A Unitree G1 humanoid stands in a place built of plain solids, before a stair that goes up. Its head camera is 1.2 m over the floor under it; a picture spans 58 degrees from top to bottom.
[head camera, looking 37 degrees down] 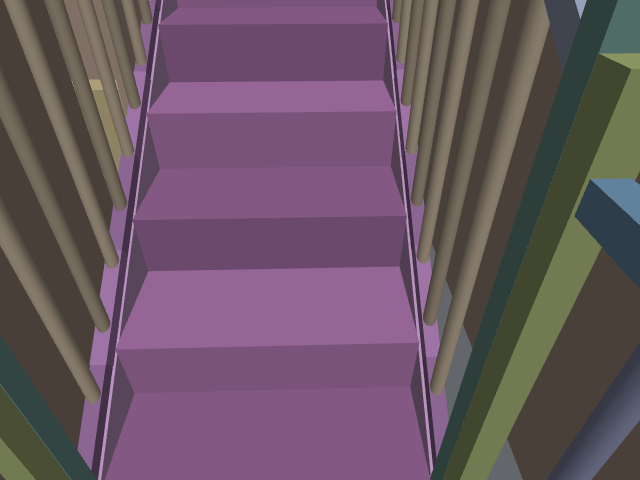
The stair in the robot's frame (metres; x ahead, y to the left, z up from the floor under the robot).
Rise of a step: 0.18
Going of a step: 0.28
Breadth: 0.73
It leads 2 degrees to the left of straight ahead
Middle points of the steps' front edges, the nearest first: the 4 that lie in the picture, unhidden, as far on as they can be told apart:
0.68 0.12 0.37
0.96 0.13 0.55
1.24 0.14 0.74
1.52 0.15 0.92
